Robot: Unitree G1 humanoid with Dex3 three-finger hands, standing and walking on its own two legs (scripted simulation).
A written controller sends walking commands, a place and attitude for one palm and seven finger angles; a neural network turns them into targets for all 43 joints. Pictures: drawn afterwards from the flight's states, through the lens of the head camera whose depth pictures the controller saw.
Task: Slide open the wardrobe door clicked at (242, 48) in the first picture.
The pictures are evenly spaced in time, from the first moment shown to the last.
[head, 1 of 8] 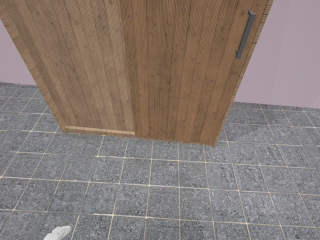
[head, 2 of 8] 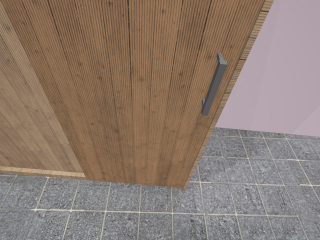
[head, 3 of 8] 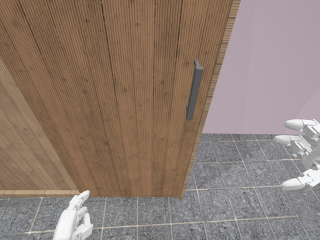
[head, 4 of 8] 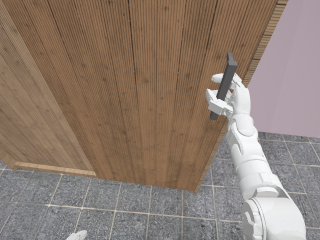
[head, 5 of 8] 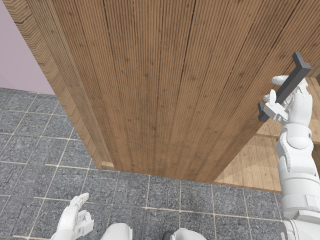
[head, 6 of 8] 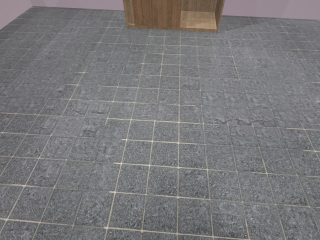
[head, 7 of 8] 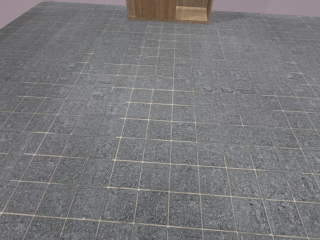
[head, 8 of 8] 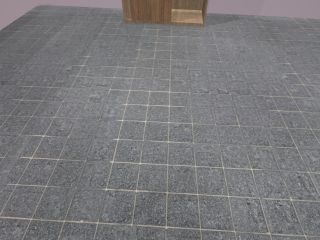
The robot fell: no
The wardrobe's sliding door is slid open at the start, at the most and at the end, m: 0.00 0.48 0.48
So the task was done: yes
